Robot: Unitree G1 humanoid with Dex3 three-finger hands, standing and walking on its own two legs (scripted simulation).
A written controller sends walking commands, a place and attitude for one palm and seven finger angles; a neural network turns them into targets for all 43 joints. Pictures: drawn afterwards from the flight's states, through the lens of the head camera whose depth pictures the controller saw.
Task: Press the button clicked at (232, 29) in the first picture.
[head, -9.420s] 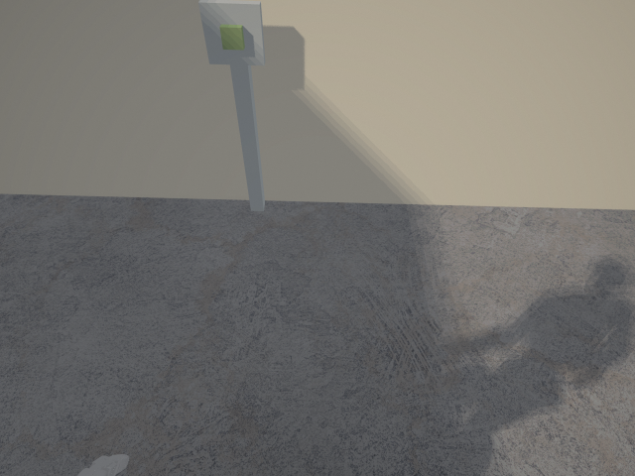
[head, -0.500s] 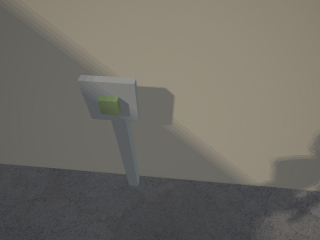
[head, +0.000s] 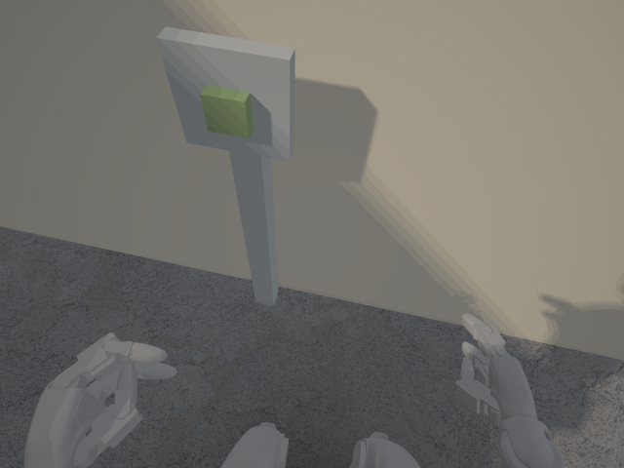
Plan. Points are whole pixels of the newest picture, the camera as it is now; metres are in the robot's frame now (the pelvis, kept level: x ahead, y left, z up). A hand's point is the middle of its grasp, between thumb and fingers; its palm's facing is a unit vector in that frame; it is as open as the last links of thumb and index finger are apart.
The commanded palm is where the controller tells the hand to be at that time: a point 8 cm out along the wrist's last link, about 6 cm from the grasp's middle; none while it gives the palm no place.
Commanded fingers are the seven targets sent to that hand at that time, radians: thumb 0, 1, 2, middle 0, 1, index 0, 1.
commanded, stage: raise the hand and make a fist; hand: left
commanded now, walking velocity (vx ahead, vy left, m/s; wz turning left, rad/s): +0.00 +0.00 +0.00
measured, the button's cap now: (229, 110) +0.56 +0.21 +0.10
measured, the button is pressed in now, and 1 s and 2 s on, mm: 0 0 0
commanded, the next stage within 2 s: aim a knuckle at the button in 1.42 s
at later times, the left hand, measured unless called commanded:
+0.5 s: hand (164, 382) +0.19 +0.18 +0.06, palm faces -0.09 -0.99 -0.06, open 3.1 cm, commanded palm +0.17 +0.25 +0.08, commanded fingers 0.00 0.90 0.90 -1.30 -1.50 -1.30 -1.50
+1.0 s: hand (130, 315) +0.24 +0.22 +0.10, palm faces -0.03 -1.00 -0.05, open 3.1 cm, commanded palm +0.22 +0.28 +0.10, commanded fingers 0.00 0.90 0.90 -1.30 -1.50 -1.30 -1.50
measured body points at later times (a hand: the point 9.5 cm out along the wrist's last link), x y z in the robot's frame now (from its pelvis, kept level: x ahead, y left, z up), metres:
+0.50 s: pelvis -0.01 +0.01 +0.02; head +0.05 +0.01 +0.46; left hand +0.19 +0.24 +0.07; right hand +0.15 -0.26 -0.05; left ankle +0.00 +0.10 -0.64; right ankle +0.03 -0.07 -0.64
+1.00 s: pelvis +0.01 +0.02 +0.04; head +0.06 +0.03 +0.49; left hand +0.23 +0.28 +0.11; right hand +0.18 -0.21 -0.03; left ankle +0.00 +0.10 -0.64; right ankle +0.03 -0.07 -0.64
